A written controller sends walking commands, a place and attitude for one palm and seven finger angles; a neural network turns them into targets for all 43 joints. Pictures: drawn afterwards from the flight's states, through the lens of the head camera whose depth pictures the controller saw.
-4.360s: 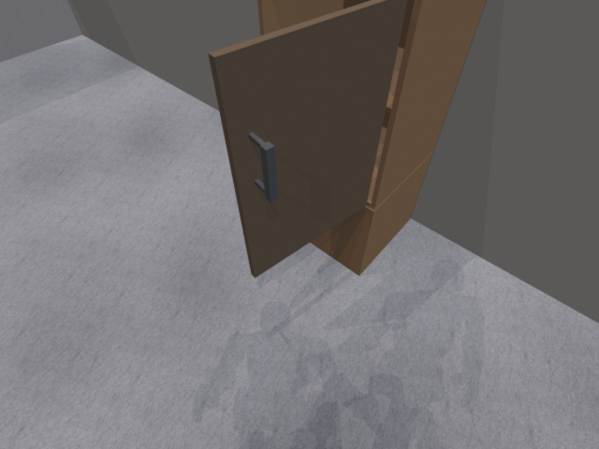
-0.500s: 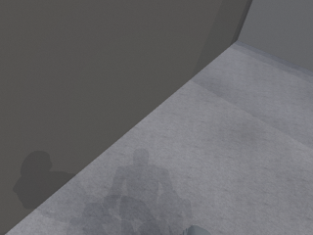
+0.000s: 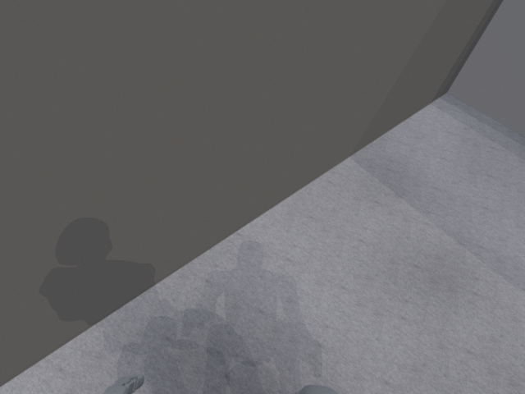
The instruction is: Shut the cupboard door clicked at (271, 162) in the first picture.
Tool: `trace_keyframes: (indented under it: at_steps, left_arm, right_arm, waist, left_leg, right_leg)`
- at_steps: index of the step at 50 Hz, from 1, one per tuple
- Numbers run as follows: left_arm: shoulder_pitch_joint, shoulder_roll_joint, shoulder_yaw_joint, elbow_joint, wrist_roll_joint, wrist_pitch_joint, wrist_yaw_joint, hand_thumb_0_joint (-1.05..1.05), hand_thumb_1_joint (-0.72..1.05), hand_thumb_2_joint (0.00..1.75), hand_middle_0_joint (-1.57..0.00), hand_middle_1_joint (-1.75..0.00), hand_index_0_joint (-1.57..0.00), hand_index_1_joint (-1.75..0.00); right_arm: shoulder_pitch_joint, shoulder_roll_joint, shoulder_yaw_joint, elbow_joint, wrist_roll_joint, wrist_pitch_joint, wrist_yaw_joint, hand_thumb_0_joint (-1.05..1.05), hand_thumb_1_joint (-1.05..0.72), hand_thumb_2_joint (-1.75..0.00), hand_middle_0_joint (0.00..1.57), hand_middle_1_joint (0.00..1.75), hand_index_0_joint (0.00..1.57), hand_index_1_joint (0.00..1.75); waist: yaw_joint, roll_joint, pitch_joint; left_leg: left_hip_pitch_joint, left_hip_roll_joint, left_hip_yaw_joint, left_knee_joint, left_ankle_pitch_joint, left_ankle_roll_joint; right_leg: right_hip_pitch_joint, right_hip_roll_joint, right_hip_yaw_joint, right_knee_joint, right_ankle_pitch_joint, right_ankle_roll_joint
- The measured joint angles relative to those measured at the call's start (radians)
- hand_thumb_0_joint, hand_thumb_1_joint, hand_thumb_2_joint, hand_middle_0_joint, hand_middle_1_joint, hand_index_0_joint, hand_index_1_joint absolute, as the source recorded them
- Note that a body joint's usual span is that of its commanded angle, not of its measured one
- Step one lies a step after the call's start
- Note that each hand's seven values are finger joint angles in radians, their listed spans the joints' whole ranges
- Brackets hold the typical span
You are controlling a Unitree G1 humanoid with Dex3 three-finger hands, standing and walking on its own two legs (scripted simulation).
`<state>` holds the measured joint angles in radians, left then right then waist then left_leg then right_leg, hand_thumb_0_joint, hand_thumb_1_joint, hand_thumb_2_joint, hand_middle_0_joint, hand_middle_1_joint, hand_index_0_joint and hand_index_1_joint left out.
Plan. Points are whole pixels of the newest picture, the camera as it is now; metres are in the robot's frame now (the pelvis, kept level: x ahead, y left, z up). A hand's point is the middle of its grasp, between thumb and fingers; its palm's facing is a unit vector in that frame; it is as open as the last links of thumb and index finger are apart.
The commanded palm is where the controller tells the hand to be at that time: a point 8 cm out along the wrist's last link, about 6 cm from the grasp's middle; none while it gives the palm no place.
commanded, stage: turn to face it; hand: left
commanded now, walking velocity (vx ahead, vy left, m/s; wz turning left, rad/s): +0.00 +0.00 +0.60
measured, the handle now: out of the picture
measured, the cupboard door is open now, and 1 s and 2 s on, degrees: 80 80 80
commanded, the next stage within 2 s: none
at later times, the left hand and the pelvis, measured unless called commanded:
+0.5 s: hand out of the picture -0.02 +0.15 -0.18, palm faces +0.38 -0.89 -0.24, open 7.4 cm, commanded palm none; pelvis +0.04 -0.05 -0.01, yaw +20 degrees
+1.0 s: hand out of the picture +0.03 +0.12 -0.15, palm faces +0.59 -0.76 -0.27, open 7.4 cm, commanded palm none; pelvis +0.07 -0.10 +0.00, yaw +39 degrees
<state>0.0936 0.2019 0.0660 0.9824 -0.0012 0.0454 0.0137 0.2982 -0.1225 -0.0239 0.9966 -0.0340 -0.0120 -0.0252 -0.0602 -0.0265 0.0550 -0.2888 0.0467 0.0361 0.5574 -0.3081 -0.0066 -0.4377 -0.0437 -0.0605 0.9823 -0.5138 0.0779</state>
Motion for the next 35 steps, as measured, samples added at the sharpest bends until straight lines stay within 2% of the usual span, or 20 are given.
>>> trace_keyframes:
  at_steps: [3, 5, 6, 8, 9, 11, 13, 17, 22, 24, 25, 26, 28, 30, 32, 35]
  left_arm:
    - [-0.013, 0.001, 0.001, -0.028, -0.002, -0.006, -0.003, 0.01, 0.91, 0.9, -0.2, -0.3, -0.2, -0.3]
    - [-0.011, 0.003, 0.001, -0.052, -0.001, -0.019, -0.005, 0.01, 0.91, 0.9, -0.2, -0.3, -0.2, -0.3]
    - [-0.004, 0.01, 0.001, -0.066, 0.004, -0.031, -0.004, 0.01, 0.9, 0.9, -0.2, -0.3, -0.2, -0.3]
    - [-0.002, 0.003, -0.001, -0.076, 0.013, -0.042, 0.003, 0.0, 0.9, 0.9, -0.2, -0.3, -0.2, -0.3]
    - [0.004, -0.001, -0.004, -0.08, 0.015, -0.044, 0.007, 0.0, 0.9, 0.9, -0.2, -0.3, -0.2, -0.3]
    - [0.024, -0.006, -0.008, -0.085, 0.016, -0.044, 0.014, 0.0, 0.9, 0.9, -0.2, -0.3, -0.2, -0.3]
    - [0.05, -0.005, -0.01, -0.082, 0.018, -0.045, 0.017, 0.0, 0.9, 0.9, -0.2, -0.3, -0.2, -0.3]
    - [0.102, 0.0, -0.016, -0.066, 0.021, -0.045, 0.015, 0.0, 0.9, 0.9, -0.2, -0.3, -0.2, -0.3]
    - [0.152, 0.015, -0.014, -0.042, 0.023, -0.039, 0.008, 0.0, 0.9, 0.9, -0.2, -0.3, -0.21, -0.3]
    - [0.171, 0.026, -0.009, -0.033, 0.02, -0.034, 0.004, 0.0, 0.9, 0.9, -0.2, -0.3, -0.21, -0.3]
    - [0.186, 0.028, -0.007, -0.032, 0.017, -0.029, 0.001, 0.0, 0.9, 0.9, -0.2, -0.3, -0.21, -0.3]
    - [0.185, 0.036, -0.005, -0.027, 0.013, -0.019, -0.001, 0.0, 0.9, 0.9, -0.2, -0.3, -0.21, -0.3]
    - [0.165, 0.053, -0.002, -0.026, 0.015, 0.01, 0.002, 0.01, 0.9, 0.9, -0.2, -0.3, -0.21, -0.3]
    - [0.14, 0.061, 0.005, -0.029, 0.016, 0.023, 0.003, 0.01, 0.9, 0.9, -0.2, -0.3, -0.21, -0.3]
    - [0.117, 0.065, 0.01, -0.042, 0.017, 0.024, -0.002, 0.01, 0.9, 0.9, -0.2, -0.3, -0.2, -0.3]
    - [0.092, 0.064, 0.011, -0.07, 0.015, 0.018, -0.007, 0.01, 0.9, 0.9, -0.2, -0.3, -0.2, -0.3]
  right_arm:
    - [-0.01, -0.019, -0.011, -0.005, 0.0, 0.017, 0.004, 0.01, -0.91, -0.89, 0.2, 0.3, 0.2, 0.3]
    - [-0.014, -0.038, -0.023, -0.008, 0.005, 0.033, 0.009, 0.01, -0.91, -0.89, 0.2, 0.3, 0.2, 0.3]
    - [-0.014, -0.046, -0.029, -0.012, 0.01, 0.042, 0.013, 0.01, -0.91, -0.89, 0.2, 0.3, 0.2, 0.3]
    - [-0.038, -0.079, -0.046, -0.011, 0.015, 0.064, 0.019, 0.01, -0.91, -0.89, 0.2, 0.3, 0.2, 0.3]
    - [-0.052, -0.094, -0.054, -0.01, 0.016, 0.074, 0.021, 0.01, -0.91, -0.89, 0.2, 0.3, 0.2, 0.3]
    - [-0.085, -0.12, -0.064, -0.013, 0.014, 0.089, 0.025, 0.01, -0.91, -0.89, 0.2, 0.3, 0.2, 0.3]
    - [-0.119, -0.137, -0.068, -0.026, 0.014, 0.093, 0.03, 0.01, -0.91, -0.89, 0.2, 0.29, 0.19, 0.3]
    - [-0.183, -0.152, -0.065, -0.063, 0.016, 0.088, 0.039, 0.01, -0.92, -0.9, 0.2, 0.29, 0.19, 0.3]
    - [-0.25, -0.15, -0.051, -0.104, 0.019, 0.08, 0.045, 0.01, -0.92, -0.9, 0.19, 0.29, 0.19, 0.3]
    - [-0.264, -0.145, -0.043, -0.122, 0.018, 0.072, 0.047, 0.01, -0.92, -0.9, 0.19, 0.29, 0.19, 0.3]
    - [-0.263, -0.149, -0.037, -0.136, 0.015, 0.064, 0.05, 0.01, -0.92, -0.9, 0.19, 0.29, 0.19, 0.3]
    - [-0.263, -0.146, -0.038, -0.144, 0.012, 0.055, 0.049, 0.01, -0.91, -0.9, 0.19, 0.29, 0.19, 0.3]
    - [-0.255, -0.135, -0.029, -0.151, 0.01, 0.045, 0.046, 0.01, -0.91, -0.9, 0.2, 0.29, 0.19, 0.3]
    - [-0.235, -0.124, -0.021, -0.147, 0.01, 0.044, 0.038, 0.01, -0.91, -0.9, 0.2, 0.29, 0.19, 0.3]
    - [-0.215, -0.113, -0.016, -0.135, 0.01, 0.047, 0.031, 0.01, -0.91, -0.89, 0.2, 0.29, 0.19, 0.3]
    - [-0.188, -0.1, -0.013, -0.114, 0.009, 0.053, 0.03, 0.01, -0.91, -0.89, 0.2, 0.3, 0.2, 0.3]
  waist:
    - [0.003, 0.032, 0.006]
    - [0.009, 0.046, 0.005]
    - [0.015, 0.036, -0.001]
    - [0.017, 0.054, 0.01]
    - [0.02, 0.057, 0.014]
    - [0.027, 0.053, 0.019]
    - [0.033, 0.038, 0.023]
    - [0.047, 0.005, 0.037]
    - [0.077, -0.018, 0.062]
    - [0.083, -0.028, 0.065]
    - [0.083, -0.018, 0.056]
    - [0.079, -0.021, 0.055]
    - [0.086, -0.031, 0.066]
    - [0.09, -0.025, 0.065]
    - [0.092, -0.016, 0.063]
    - [0.089, 0.003, 0.057]
  left_leg:
    - [0.02, -0.001, -0.044, -0.027, 0.008, -0.018]
    - [0.021, -0.008, -0.074, -0.007, -0.006, -0.036]
    - [0.006, -0.021, -0.073, 0.03, -0.025, -0.038]
    - [-0.057, -0.027, -0.073, 0.23, -0.174, -0.036]
    - [-0.092, -0.031, -0.061, 0.344, -0.208, -0.036]
    - [-0.148, -0.029, -0.031, 0.509, -0.202, -0.044]
    - [-0.171, -0.024, -0.004, 0.546, -0.179, -0.053]
    - [-0.151, -0.02, 0.036, 0.4, -0.143, -0.061]
    - [-0.084, -0.025, 0.07, 0.191, -0.114, -0.046]
    - [-0.036, -0.033, 0.086, 0.081, -0.045, -0.033]
    - [-0.006, -0.026, 0.082, 0.013, 0.041, -0.012]
    - [-0.018, -0.031, 0.071, 0.022, 0.066, 0.01]
    - [-0.039, -0.042, 0.048, 0.073, 0.021, 0.036]
    - [-0.038, -0.046, 0.017, 0.063, 0.009, 0.037]
    - [-0.026, -0.051, -0.013, 0.024, 0.034, 0.024]
    - [-0.013, -0.052, -0.052, -0.024, 0.068, 0.018]
  right_leg:
    - [0.033, 0.014, 0.007, -0.174, 0.061, -0.006]
    - [0.091, 0.016, 0.002, -0.346, 0.185, -0.012]
    - [0.113, -0.001, 0.003, -0.406, 0.253, -0.033]
    - [0.119, -0.013, -0.036, -0.362, 0.219, -0.081]
    - [0.131, -0.022, -0.054, -0.359, 0.196, -0.095]
    - [0.161, -0.036, -0.081, -0.387, 0.184, -0.106]
    - [0.187, -0.048, -0.103, -0.429, 0.2, -0.104]
    - [0.22, -0.067, -0.146, -0.48, 0.217, -0.11]
    - [0.228, -0.082, -0.207, -0.449, 0.187, -0.104]
    - [0.217, -0.095, -0.23, -0.396, 0.155, -0.096]
    - [0.196, -0.097, -0.242, -0.342, 0.132, -0.086]
    - [0.159, -0.104, -0.221, -0.247, 0.064, -0.059]
    - [0.078, -0.085, -0.12, -0.044, -0.036, -0.023]
    - [0.014, -0.061, -0.048, 0.086, -0.021, -0.003]
    - [-0.025, -0.05, 0.0, 0.134, 0.032, 0.007]
    - [-0.037, -0.044, 0.039, 0.083, 0.07, 0.013]
